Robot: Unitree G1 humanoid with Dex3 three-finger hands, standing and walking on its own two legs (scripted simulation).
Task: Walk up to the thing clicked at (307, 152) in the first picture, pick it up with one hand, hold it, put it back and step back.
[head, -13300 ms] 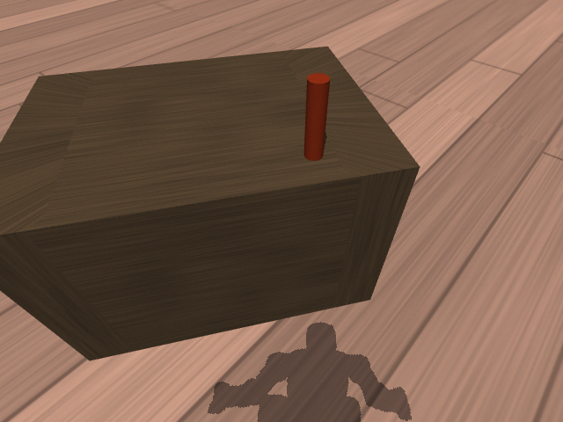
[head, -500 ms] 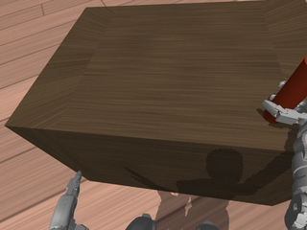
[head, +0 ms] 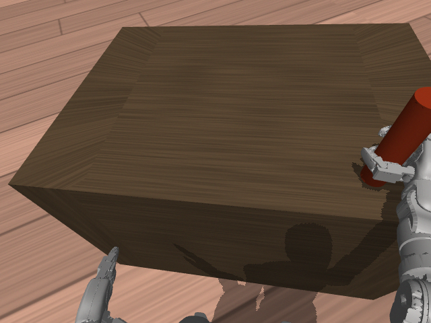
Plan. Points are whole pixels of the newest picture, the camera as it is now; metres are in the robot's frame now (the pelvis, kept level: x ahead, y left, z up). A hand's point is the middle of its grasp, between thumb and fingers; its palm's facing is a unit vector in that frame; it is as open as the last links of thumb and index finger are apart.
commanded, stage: settle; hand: right
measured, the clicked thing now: (398, 145) +0.44 -0.25 +0.10
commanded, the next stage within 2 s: lift in 0.36 s
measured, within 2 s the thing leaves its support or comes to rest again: neither
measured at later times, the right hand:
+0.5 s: hand (390, 144) +0.44 -0.24 +0.10, palm faces +0.29 +0.96 -0.01, open 7.1 cm
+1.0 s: hand (394, 130) +0.41 -0.21 +0.16, palm faces +0.27 +0.96 -0.01, open 7.1 cm
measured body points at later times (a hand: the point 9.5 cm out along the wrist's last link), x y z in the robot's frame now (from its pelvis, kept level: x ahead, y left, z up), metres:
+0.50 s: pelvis +0.00 +0.00 +0.01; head +0.05 -0.02 +0.46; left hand +0.15 +0.26 -0.02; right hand +0.42 -0.29 +0.10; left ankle +0.01 +0.14 -0.69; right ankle +0.01 -0.11 -0.69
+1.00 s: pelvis +0.01 +0.01 +0.03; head +0.02 +0.01 +0.48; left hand +0.16 +0.27 -0.02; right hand +0.39 -0.26 +0.16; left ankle +0.01 +0.14 -0.69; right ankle +0.01 -0.11 -0.69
